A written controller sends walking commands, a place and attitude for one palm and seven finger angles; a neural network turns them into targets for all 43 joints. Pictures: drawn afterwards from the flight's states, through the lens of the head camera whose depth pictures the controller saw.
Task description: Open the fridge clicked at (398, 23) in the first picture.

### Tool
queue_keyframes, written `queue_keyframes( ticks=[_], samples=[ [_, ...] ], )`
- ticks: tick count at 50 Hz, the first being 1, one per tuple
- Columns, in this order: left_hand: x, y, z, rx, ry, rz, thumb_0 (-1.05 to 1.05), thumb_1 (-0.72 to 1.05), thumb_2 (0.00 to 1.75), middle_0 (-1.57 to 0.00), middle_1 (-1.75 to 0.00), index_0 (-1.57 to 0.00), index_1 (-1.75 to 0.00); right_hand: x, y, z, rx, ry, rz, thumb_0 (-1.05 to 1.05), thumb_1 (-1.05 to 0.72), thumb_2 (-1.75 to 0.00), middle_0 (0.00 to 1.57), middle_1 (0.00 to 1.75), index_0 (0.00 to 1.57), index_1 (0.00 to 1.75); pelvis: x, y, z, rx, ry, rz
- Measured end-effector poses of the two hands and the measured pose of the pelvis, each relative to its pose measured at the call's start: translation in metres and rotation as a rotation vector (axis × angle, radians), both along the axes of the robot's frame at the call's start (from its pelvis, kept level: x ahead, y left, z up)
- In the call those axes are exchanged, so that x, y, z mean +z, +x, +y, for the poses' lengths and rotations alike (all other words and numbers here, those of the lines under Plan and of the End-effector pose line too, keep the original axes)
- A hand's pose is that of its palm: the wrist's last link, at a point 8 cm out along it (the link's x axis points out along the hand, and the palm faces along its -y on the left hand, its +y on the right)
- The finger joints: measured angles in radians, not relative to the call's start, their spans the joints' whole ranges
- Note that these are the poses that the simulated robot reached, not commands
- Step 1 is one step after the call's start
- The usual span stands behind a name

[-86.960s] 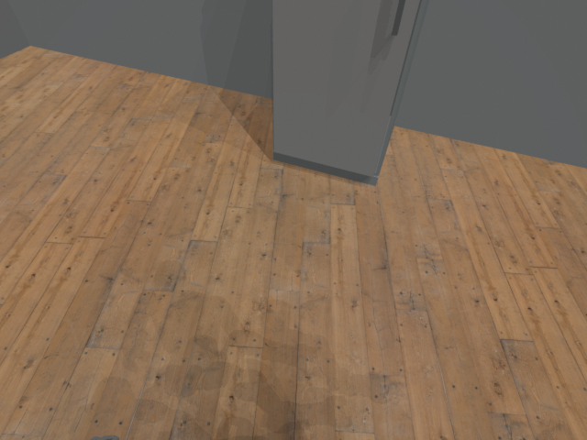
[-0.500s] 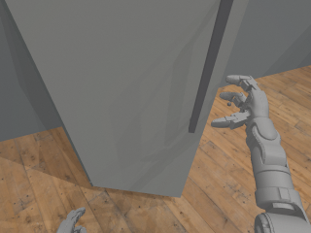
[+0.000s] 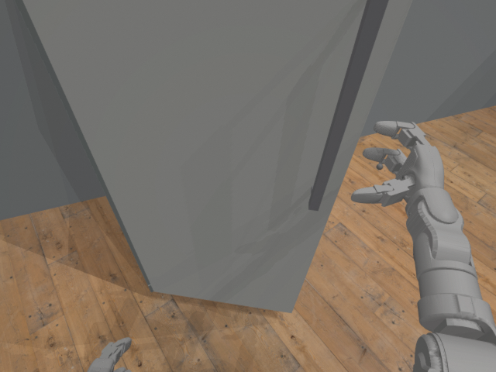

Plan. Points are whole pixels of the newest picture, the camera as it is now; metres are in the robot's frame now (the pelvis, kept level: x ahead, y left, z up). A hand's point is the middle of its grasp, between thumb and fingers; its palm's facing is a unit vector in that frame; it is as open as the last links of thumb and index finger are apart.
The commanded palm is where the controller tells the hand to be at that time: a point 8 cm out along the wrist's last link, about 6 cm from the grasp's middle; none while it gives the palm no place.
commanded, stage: move the hooked fingers beside the handle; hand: right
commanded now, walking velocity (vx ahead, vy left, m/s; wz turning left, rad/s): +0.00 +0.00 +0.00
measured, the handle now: (336, 123) +0.46 -0.10 +0.20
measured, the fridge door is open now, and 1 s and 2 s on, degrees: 29 29 28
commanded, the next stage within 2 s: feel for the door with the fingertips in 0.46 s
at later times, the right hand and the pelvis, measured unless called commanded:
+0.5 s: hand (379, 163) +0.41 -0.17 +0.16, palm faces +0.02 +1.00 +0.01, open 14.0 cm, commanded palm +0.38 -0.22 +0.16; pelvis +0.00 -0.01 +0.00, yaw +0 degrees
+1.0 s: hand (351, 162) +0.40 -0.12 +0.17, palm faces +0.00 +1.00 +0.02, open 14.0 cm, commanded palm +0.38 -0.18 +0.16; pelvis +0.00 +0.00 +0.00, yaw +0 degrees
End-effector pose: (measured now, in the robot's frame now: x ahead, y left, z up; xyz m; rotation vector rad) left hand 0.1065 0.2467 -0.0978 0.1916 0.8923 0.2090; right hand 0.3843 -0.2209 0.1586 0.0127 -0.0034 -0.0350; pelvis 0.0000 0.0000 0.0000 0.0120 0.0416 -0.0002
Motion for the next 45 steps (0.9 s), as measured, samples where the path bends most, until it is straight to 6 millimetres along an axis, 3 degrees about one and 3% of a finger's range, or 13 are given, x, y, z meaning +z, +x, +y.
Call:
queue_keyframes(
  ticks=[14,29,45],
  samples=[
    [0.000,0.000,-0.004,0.004,0.002,0.002,0.01,0.90,0.90,-0.20,-0.30,-0.20,-0.30,0.001,0.011,-0.004,0.005,-0.001,0.000,-0.01,0.50,-0.30,0.30,1.20,0.30,1.20,-0.001,0.001,-0.004,0.002,0.002,0.013],
    [0.002,0.007,-0.013,-0.002,-0.010,-0.016,0.01,0.90,0.90,-0.20,-0.30,-0.20,-0.30,0.003,0.004,0.000,0.012,-0.007,-0.022,-0.01,0.50,-0.30,0.30,1.20,0.30,1.20,0.000,0.004,-0.009,0.006,0.003,0.003],
    [0.002,0.020,-0.021,-0.049,-0.033,-0.051,0.01,0.90,0.90,-0.20,-0.30,-0.20,-0.30,0.006,-0.005,0.034,0.030,-0.010,-0.023,-0.01,0.50,-0.30,0.28,1.20,0.30,1.20,0.000,-0.001,-0.007,-0.007,0.001,-0.013]
  ],
)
